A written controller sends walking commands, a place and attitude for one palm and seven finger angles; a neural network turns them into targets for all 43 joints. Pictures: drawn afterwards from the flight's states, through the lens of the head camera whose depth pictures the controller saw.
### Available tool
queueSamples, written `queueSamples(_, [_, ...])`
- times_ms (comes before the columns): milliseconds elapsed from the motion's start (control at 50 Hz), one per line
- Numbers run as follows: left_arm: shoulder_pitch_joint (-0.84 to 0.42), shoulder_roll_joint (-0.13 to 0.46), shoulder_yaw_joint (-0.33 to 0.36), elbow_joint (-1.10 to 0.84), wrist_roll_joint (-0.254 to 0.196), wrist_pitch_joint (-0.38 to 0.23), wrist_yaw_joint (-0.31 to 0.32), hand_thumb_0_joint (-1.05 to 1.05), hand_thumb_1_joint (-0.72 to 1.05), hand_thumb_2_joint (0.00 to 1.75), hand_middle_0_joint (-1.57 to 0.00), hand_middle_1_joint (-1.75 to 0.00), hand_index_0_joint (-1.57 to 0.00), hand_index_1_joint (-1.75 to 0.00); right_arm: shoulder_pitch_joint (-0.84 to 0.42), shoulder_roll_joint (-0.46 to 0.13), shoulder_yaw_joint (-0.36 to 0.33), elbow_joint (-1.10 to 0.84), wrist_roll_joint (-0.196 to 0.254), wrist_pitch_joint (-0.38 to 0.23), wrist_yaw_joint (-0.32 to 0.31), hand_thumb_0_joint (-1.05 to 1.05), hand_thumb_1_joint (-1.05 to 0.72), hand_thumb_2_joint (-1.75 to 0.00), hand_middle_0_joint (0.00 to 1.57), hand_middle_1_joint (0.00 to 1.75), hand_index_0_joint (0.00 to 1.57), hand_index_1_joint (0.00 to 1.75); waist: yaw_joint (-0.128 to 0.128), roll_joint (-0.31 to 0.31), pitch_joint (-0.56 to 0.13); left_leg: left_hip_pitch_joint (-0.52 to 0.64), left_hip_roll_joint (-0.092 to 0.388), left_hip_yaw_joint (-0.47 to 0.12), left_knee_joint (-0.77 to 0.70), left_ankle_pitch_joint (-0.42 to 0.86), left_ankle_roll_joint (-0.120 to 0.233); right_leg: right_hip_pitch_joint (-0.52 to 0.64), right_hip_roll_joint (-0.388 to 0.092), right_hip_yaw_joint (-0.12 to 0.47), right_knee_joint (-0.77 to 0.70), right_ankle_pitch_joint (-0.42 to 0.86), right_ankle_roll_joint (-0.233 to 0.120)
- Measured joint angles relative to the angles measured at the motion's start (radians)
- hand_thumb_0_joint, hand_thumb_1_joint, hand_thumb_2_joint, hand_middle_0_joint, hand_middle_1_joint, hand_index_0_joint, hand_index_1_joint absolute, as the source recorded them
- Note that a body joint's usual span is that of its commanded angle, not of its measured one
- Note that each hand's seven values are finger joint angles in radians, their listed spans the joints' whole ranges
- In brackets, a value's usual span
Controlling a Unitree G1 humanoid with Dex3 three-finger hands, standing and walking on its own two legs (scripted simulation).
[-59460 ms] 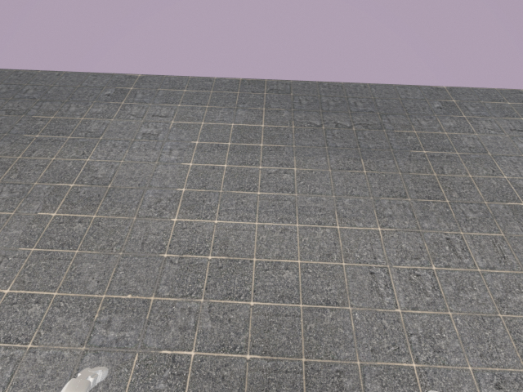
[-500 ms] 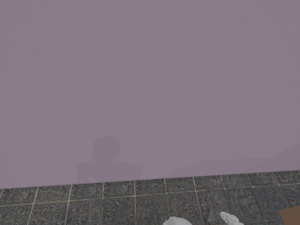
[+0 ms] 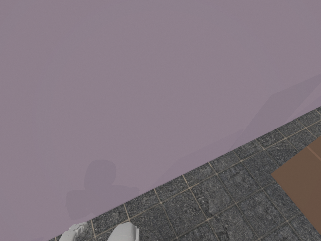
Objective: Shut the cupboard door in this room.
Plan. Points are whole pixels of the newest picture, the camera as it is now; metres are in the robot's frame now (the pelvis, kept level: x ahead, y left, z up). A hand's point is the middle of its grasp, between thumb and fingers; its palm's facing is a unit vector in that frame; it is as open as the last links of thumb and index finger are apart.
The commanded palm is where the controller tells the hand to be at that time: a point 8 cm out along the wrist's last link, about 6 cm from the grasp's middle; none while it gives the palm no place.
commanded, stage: walk to a spot facing it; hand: left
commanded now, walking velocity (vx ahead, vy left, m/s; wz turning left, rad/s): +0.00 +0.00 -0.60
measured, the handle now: out of the picture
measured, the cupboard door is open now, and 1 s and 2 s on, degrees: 0 0 0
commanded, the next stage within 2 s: take the last steps up to it in 1.66 s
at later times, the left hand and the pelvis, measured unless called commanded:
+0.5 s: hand (92, 226) +0.17 +0.21 -0.16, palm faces -0.28 -0.94 -0.22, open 7.4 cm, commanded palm none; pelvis +0.03 +0.03 +0.01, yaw -19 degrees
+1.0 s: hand (135, 207) +0.22 +0.09 -0.15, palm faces -0.51 -0.83 -0.23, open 7.4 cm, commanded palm none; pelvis +0.05 -0.04 +0.00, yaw -34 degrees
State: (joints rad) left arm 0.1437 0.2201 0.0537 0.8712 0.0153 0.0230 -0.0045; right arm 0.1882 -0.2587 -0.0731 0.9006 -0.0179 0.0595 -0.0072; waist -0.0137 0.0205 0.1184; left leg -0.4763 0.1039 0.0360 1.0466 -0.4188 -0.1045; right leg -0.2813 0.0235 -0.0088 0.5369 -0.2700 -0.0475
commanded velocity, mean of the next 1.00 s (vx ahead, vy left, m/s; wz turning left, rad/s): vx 0.07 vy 0.00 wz -0.60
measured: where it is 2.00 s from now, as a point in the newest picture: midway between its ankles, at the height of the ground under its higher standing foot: (214, 214)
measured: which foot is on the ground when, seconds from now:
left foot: up 0.00-0.18, down 0.20-0.64, up 0.66-1.00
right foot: down 0.00-0.22, up 0.24-0.62, down 0.64-1.00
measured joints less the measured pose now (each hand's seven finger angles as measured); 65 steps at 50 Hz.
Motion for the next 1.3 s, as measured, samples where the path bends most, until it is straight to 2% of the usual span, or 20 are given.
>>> queueSamples(180, [0.047, 0.010, 0.007, 0.016, 0.004, 0.019, -0.008, 0.01, 0.90, 0.89, -0.20, -0.30, -0.21, -0.30, -0.051, 0.034, 0.020, -0.045, 0.008, -0.034, 0.000, 0.01, -0.91, -0.90, 0.20, 0.29, 0.20, 0.30, 0.033, -0.041, -0.022, 0.113, -0.064, -0.010, -0.364, 0.059, 0.018, -0.017, 0.042, 0.106, 0.016, -0.003, 0.026])
queueSamples(200, [0.054, 0.014, 0.009, 0.017, 0.001, 0.023, -0.007, 0.01, 0.90, 0.89, -0.20, -0.30, -0.21, -0.30, -0.047, 0.036, 0.024, -0.052, 0.009, -0.042, 0.000, 0.01, -0.91, -0.90, 0.20, 0.29, 0.20, 0.30, 0.034, -0.043, -0.029, 0.148, -0.068, -0.005, -0.440, 0.097, 0.025, -0.027, 0.050, 0.116, 0.036, -0.013, 0.033])
queueSamples(220, [0.058, 0.023, 0.013, 0.019, -0.003, 0.028, -0.007, 0.01, 0.90, 0.89, -0.20, -0.30, -0.21, -0.30, -0.045, 0.045, 0.027, -0.053, 0.008, -0.050, -0.003, 0.01, -0.91, -0.89, 0.20, 0.29, 0.20, 0.30, 0.033, -0.060, -0.033, 0.160, -0.076, 0.008, -0.464, 0.124, 0.060, -0.040, 0.048, 0.130, 0.065, -0.027, 0.039])
queueSamples(240, [0.057, 0.031, 0.019, 0.023, -0.005, 0.034, -0.008, 0.01, 0.90, 0.89, -0.20, -0.30, -0.21, -0.30, -0.041, 0.054, 0.031, -0.057, 0.006, -0.055, -0.002, 0.01, -0.91, -0.89, 0.20, 0.29, 0.20, 0.30, 0.037, -0.074, -0.033, 0.162, -0.077, 0.024, -0.459, 0.126, 0.089, -0.065, 0.047, 0.131, 0.132, -0.101, 0.047])
queueSamples(280, [0.061, 0.043, 0.027, 0.030, 0.000, 0.042, -0.012, 0.01, 0.90, 0.89, -0.20, -0.30, -0.20, -0.30, -0.030, 0.065, 0.042, -0.064, 0.001, -0.055, 0.000, 0.01, -0.91, -0.89, 0.20, 0.29, 0.20, 0.30, 0.043, -0.078, -0.033, 0.181, -0.056, 0.053, -0.464, 0.117, 0.116, -0.129, 0.045, 0.090, 0.326, -0.204, 0.066])
queueSamples(340, [0.066, 0.054, 0.038, 0.038, 0.007, 0.045, -0.025, 0.01, 0.91, 0.89, -0.20, -0.30, -0.20, -0.30, -0.008, 0.078, 0.048, -0.064, -0.005, -0.054, -0.007, 0.01, -0.91, -0.89, 0.20, 0.29, 0.21, 0.30, 0.040, -0.069, -0.037, 0.227, -0.028, 0.085, -0.524, 0.131, 0.116, -0.195, 0.014, 0.038, 0.545, -0.186, 0.092])
queueSamples(400, [0.065, 0.059, 0.043, 0.037, 0.006, 0.049, -0.032, 0.01, 0.91, 0.90, -0.20, -0.30, -0.20, -0.30, 0.014, 0.083, 0.045, -0.055, -0.005, -0.056, -0.011, 0.01, -0.91, -0.89, 0.20, 0.30, 0.21, 0.30, 0.036, -0.058, -0.037, 0.260, -0.008, 0.117, -0.571, 0.146, 0.112, -0.217, -0.026, 0.015, 0.609, -0.146, 0.111])
queueSamples(500, [0.045, 0.050, 0.041, 0.033, 0.005, 0.057, -0.034, 0.01, 0.91, 0.90, -0.19, -0.30, -0.20, -0.30, 0.044, 0.081, 0.031, -0.030, -0.004, -0.056, -0.007, 0.01, -0.90, -0.89, 0.20, 0.30, 0.21, 0.30, 0.025, -0.037, -0.023, 0.287, 0.025, 0.177, -0.581, 0.134, 0.097, -0.184, -0.077, -0.025, 0.479, -0.147, 0.126])
queueSamples(580, [0.011, 0.035, 0.030, 0.028, 0.004, 0.049, -0.035, 0.01, 0.91, 0.90, -0.19, -0.30, -0.20, -0.30, 0.063, 0.067, 0.015, -0.010, -0.007, -0.051, 0.002, 0.01, -0.90, -0.89, 0.20, 0.30, 0.21, 0.30, 0.003, -0.016, -0.004, 0.288, 0.058, 0.225, -0.526, 0.093, 0.070, -0.114, -0.077, -0.069, 0.276, -0.160, 0.111])
queueSamples(640, [-0.010, 0.028, 0.016, 0.013, 0.004, 0.025, -0.036, 0.01, 0.91, 0.90, -0.19, -0.30, -0.20, -0.30, 0.091, 0.044, 0.003, 0.003, -0.001, -0.044, 0.010, 0.01, -0.90, -0.89, 0.20, 0.30, 0.21, 0.30, -0.007, -0.001, -0.005, 0.264, 0.090, 0.253, -0.419, 0.035, 0.040, -0.026, -0.060, -0.099, 0.063, -0.015, 0.077])
queueSamples(660, [-0.020, 0.020, 0.012, 0.012, 0.006, 0.009, -0.031, 0.01, 0.91, 0.90, -0.19, -0.30, -0.20, -0.30, 0.090, 0.031, -0.001, 0.011, 0.002, -0.036, 0.012, 0.01, -0.90, -0.89, 0.20, 0.30, 0.21, 0.30, -0.008, 0.017, 0.001, 0.230, 0.102, 0.226, -0.327, -0.011, 0.031, -0.031, -0.046, -0.099, 0.074, -0.004, 0.052])
queueSamples(700, [-0.034, 0.005, 0.003, 0.008, 0.000, -0.008, -0.019, 0.01, 0.91, 0.90, -0.19, -0.30, -0.20, -0.30, 0.080, 0.012, -0.005, 0.025, 0.006, -0.009, 0.002, 0.01, -0.91, -0.89, 0.20, 0.29, 0.20, 0.30, -0.019, 0.036, 0.010, 0.143, 0.071, 0.122, -0.113, -0.110, 0.023, -0.035, -0.033, -0.096, 0.109, -0.050, 0.010])
queueSamples(740, [-0.032, -0.004, 0.001, 0.003, -0.005, -0.009, -0.008, 0.01, 0.91, 0.89, -0.20, -0.30, -0.20, -0.30, 0.067, 0.005, -0.006, 0.035, 0.006, 0.005, -0.004, 0.01, -0.91, -0.89, 0.20, 0.29, 0.20, 0.30, -0.018, 0.033, 0.006, 0.074, 0.041, 0.068, 0.026, -0.100, 0.017, -0.021, -0.025, -0.081, 0.088, -0.062, -0.007])
queueSamples(780, [-0.026, -0.008, 0.001, 0.003, -0.006, -0.005, 0.000, 0.00, 0.91, 0.89, -0.20, -0.30, -0.20, -0.30, 0.049, 0.004, -0.005, 0.035, 0.002, 0.008, -0.003, 0.01, -0.91, -0.89, 0.20, 0.29, 0.20, 0.30, -0.014, 0.023, -0.001, 0.026, 0.027, 0.038, 0.079, -0.041, 0.007, -0.003, -0.015, -0.060, 0.047, -0.042, -0.008])
queueSamples(920, [0.033, -0.013, -0.003, 0.021, -0.002, -0.016, -0.010, 0.00, 0.90, 0.89, -0.20, -0.30, -0.21, -0.30, -0.001, 0.012, 0.003, -0.001, -0.011, -0.015, 0.012, 0.01, -0.91, -0.90, 0.20, 0.29, 0.20, 0.30, 0.008, -0.001, -0.032, -0.017, 0.007, -0.009, -0.041, 0.054, -0.009, 0.040, 0.021, 0.012, -0.046, 0.003, -0.023])
queueSamples(1080, [0.145, 0.000, 0.005, 0.061, 0.004, -0.022, -0.024, 0.01, 0.90, 0.89, -0.20, -0.30, -0.21, -0.30, -0.041, 0.028, 0.014, -0.031, -0.007, -0.049, 0.025, 0.01, -0.91, -0.90, 0.20, 0.29, 0.20, 0.30, 0.068, -0.032, -0.062, 0.070, -0.054, -0.009, -0.333, 0.050, 0.019, 0.088, 0.041, 0.088, -0.056, -0.031, -0.006])
queueSamples(1120, [0.174, 0.009, 0.011, 0.075, 0.003, -0.016, -0.025, 0.01, 0.90, 0.89, -0.20, -0.30, -0.21, -0.30, -0.046, 0.033, 0.021, -0.045, -0.005, -0.066, 0.023, 0.01, -0.91, -0.90, 0.20, 0.29, 0.20, 0.30, 0.076, -0.042, -0.070, 0.128, -0.071, 0.001, -0.446, 0.084, 0.029, 0.089, 0.047, 0.111, -0.027, -0.061, 0.007])
queueSamples(1160, [0.196, 0.019, 0.019, 0.093, -0.002, -0.007, -0.026, 0.01, 0.90, 0.89, -0.20, -0.30, -0.21, -0.30, -0.046, 0.042, 0.028, -0.060, -0.007, -0.090, 0.016, 0.01, -0.91, -0.89, 0.20, 0.29, 0.20, 0.30, 0.075, -0.057, -0.076, 0.160, -0.076, 0.022, -0.489, 0.154, 0.074, 0.054, 0.051, 0.130, 0.087, -0.142, 0.014])
queueSamples(1220, [0.202, 0.028, 0.030, 0.124, 0.004, 0.008, -0.035, 0.01, 0.91, 0.89, -0.20, -0.30, -0.20, -0.30, -0.022, 0.057, 0.039, -0.073, -0.010, -0.104, 0.013, 0.01, -0.91, -0.89, 0.20, 0.29, 0.20, 0.30, 0.066, -0.060, -0.083, 0.212, -0.053, 0.074, -0.494, 0.121, 0.115, -0.072, 0.028, 0.058, 0.409, -0.194, 0.029])
queueSamples(1300, [0.180, 0.040, 0.039, 0.117, 0.015, 0.008, -0.052, 0.01, 0.91, 0.90, -0.20, -0.30, -0.20, -0.30, 0.048, 0.075, 0.041, -0.044, -0.007, -0.115, 0.003, 0.01, -0.91, -0.89, 0.20, 0.29, 0.21, 0.30, 0.049, -0.052, -0.090, 0.322, -0.028, 0.127, -0.614, 0.128, 0.107, -0.215, -0.042, -0.016, 0.616, -0.064, 0.058])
